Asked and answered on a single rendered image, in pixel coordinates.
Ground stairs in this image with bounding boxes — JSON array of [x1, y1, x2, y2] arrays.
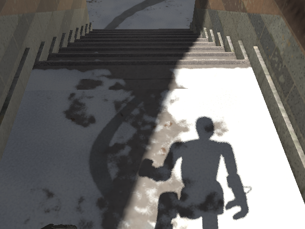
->
[[47, 29, 237, 61]]

